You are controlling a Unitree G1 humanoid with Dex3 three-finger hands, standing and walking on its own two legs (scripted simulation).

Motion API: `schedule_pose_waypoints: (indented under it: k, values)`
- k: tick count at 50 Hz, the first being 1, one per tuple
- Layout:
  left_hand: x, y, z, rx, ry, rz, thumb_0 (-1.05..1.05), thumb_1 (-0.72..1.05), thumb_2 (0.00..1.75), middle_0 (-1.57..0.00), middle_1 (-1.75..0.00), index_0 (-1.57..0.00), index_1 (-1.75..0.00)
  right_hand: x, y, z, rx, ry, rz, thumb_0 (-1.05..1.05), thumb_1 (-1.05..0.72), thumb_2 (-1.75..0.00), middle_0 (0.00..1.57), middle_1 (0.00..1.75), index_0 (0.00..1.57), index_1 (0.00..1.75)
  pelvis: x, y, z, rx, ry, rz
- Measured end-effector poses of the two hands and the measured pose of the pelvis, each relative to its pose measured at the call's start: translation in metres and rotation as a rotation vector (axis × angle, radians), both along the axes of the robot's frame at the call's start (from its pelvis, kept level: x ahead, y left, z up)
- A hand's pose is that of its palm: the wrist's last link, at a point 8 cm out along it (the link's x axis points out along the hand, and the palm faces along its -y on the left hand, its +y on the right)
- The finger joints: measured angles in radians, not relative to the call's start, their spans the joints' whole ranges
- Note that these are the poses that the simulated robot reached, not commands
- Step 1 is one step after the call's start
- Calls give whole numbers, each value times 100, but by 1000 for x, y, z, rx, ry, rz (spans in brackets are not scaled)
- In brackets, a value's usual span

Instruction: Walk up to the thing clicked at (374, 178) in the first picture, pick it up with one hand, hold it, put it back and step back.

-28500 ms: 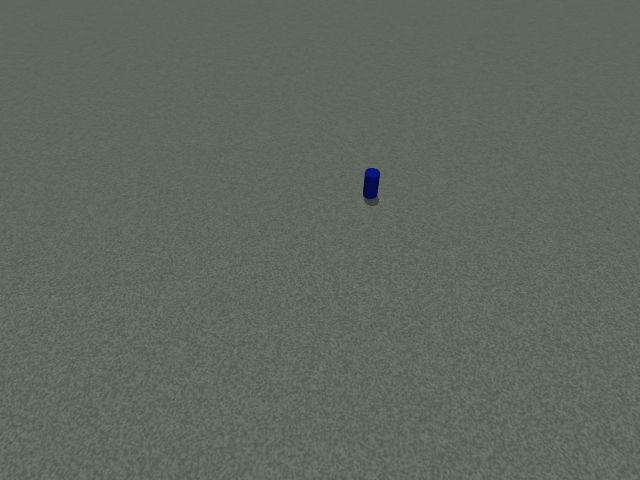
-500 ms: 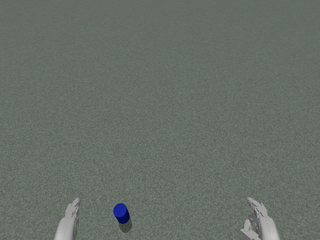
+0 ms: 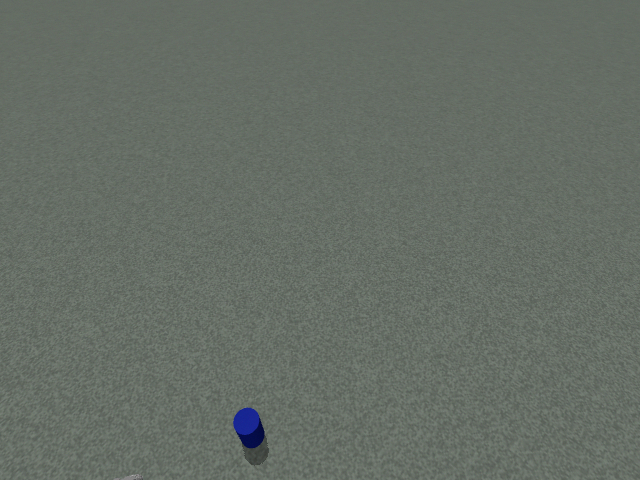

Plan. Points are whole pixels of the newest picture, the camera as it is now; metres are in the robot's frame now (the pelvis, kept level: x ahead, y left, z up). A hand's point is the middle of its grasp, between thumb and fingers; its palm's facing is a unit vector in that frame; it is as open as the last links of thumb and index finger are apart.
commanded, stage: stand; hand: left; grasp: from the side
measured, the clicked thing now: (249, 428) +0.39 +0.22 -0.69
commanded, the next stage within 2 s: step back in 1.92 s
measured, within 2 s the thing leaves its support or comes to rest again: neither
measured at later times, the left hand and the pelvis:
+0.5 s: hand out of the picture +0.03 +0.25 -0.13, palm faces +0.00 -0.94 -0.35, open 7.4 cm; pelvis -0.01 +0.00 +0.03, yaw +0 degrees
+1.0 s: hand out of the picture +0.05 +0.24 -0.13, palm faces -0.01 -0.94 -0.34, open 7.4 cm; pelvis -0.01 -0.01 +0.03, yaw +0 degrees
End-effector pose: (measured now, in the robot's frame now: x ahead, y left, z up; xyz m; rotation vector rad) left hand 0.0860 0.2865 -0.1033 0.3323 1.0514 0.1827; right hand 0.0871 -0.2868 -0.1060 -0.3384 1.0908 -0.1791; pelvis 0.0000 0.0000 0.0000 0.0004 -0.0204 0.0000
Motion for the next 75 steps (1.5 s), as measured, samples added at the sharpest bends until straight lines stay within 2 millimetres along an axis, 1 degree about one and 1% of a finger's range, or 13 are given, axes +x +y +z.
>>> schedule_pose_waypoints:
  k: [6, 13, 20, 29, 40, 50, 65, 75]
  values:
    - [-26, 8, 1, -3, 93, 46, 1, 88, 90, -21, -30, -20, -30, -22, 4, 2, 12, 80, -29, 0, -90, -90, 20, 30, 20, 30, -1, 4, 12, -2, -28, 1]
    - [-46, 9, 5, -11, 160, 68, 1, 90, 90, -21, -30, -20, -30, -34, 14, 2, 46, 123, -40, 0, -90, -90, 20, 30, 20, 30, -6, 7, 21, 2, -48, 1]
    - [-55, 10, 9, -6, 184, 79, 1, 91, 90, -21, -30, -20, -30, -38, 15, 1, 60, 134, -46, 0, -90, -90, 20, 30, 20, 30, -10, 6, 25, 4, -60, 1]
    - [-58, 8, 11, -3, 195, 85, 1, 91, 90, -21, -30, -20, -30, -44, 6, 2, 54, 149, -58, 0, -90, -90, 20, 30, 20, 30, -14, 2, 27, 3, -60, 0]
    - [-55, 3, 11, -3, 209, 82, 1, 91, 90, -21, -30, -20, -30, -49, -4, 3, 46, 171, -68, 0, -90, -90, 20, 30, 20, 30, -13, -3, 28, 3, -54, -2]
    - [-43, -1, 11, -11, 207, 73, 1, 91, 90, -21, -30, -20, -30, -47, -9, 5, 41, 185, -74, 0, -90, -90, 20, 30, 20, 30, -7, -6, 29, 0, -43, -6]
    - [-14, -3, 13, -17, 181, 57, 1, 91, 90, -21, -30, -20, -30, -26, -11, 9, 35, 164, -74, 0, -90, -90, 20, 30, 20, 30, 6, -6, 30, 1, -34, -12]
    - [-4, -1, 14, -14, 178, 58, 1, 91, 90, -21, -30, -20, -30, -14, -11, 10, 34, 157, -69, 0, -90, -90, 20, 30, 20, 30, 14, -6, 31, 1, -25, -11]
